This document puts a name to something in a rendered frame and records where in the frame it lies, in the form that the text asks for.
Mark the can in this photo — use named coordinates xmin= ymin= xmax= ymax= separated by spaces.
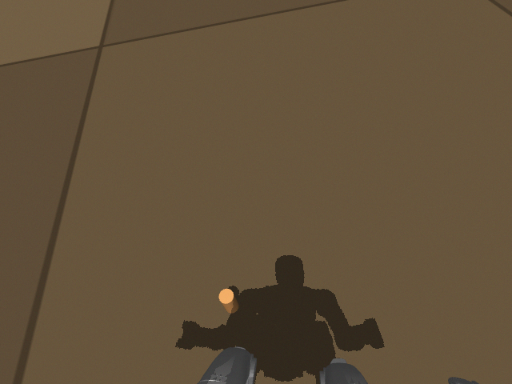
xmin=219 ymin=289 xmax=238 ymax=314

